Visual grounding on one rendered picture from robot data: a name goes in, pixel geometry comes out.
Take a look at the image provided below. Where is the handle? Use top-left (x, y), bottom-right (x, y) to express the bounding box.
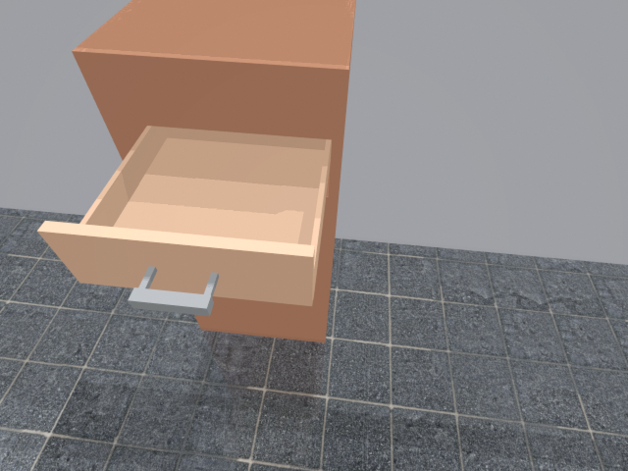
top-left (128, 266), bottom-right (219, 316)

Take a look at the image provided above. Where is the cabinet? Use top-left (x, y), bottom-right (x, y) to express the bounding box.
top-left (72, 0), bottom-right (356, 343)

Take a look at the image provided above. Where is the drawer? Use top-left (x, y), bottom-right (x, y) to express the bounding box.
top-left (37, 126), bottom-right (332, 306)

